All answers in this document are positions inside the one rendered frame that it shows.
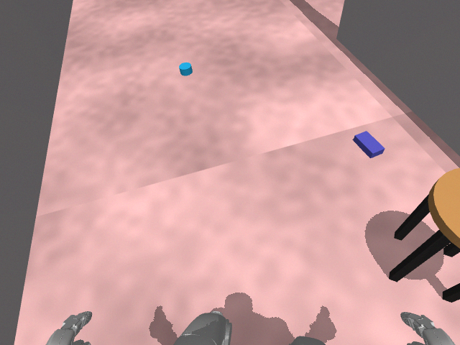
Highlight left robot hand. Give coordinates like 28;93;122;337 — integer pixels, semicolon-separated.
46;311;92;345

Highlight stool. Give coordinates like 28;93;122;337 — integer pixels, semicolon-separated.
389;168;460;303

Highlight right robot hand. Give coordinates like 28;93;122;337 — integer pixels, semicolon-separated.
400;312;455;345

